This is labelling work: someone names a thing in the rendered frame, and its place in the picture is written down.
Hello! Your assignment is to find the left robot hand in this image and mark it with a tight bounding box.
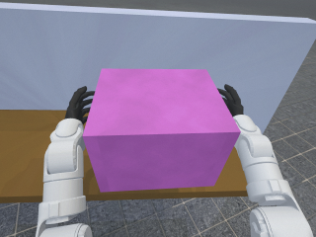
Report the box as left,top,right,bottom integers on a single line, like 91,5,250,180
64,86,95,124

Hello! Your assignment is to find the carton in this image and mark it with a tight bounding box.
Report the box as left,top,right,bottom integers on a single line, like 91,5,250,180
82,68,241,193

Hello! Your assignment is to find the robot left forearm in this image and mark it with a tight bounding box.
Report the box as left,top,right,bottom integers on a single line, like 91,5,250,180
36,118,86,237

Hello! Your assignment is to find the table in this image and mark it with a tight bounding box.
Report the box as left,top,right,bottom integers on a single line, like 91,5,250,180
0,110,248,203

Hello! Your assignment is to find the robot right upper arm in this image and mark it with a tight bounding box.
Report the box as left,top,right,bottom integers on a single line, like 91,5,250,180
249,205,312,237

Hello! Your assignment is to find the right robot hand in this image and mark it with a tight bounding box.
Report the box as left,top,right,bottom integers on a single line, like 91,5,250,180
217,84,244,117

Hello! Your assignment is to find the robot right forearm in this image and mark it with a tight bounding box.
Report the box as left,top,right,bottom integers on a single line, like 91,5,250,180
233,115,314,237

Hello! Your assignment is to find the robot left upper arm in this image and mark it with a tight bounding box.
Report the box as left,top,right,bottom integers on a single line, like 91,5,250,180
40,223,93,237

